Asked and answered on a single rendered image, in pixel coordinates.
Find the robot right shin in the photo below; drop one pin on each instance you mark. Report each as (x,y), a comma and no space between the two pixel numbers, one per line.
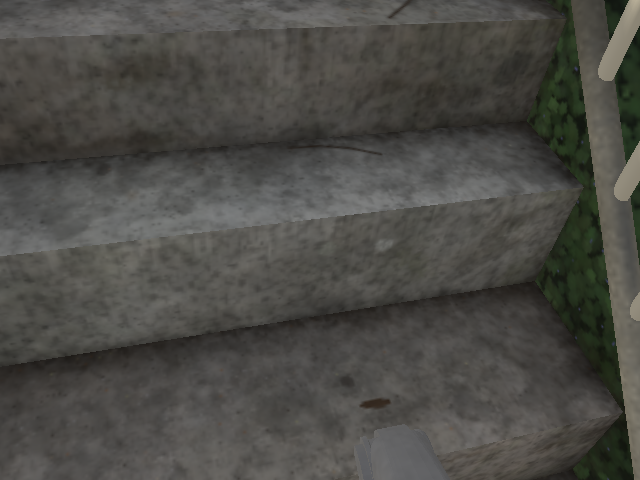
(423,433)

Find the robot right thigh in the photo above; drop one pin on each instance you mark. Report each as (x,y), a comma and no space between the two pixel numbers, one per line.
(397,453)

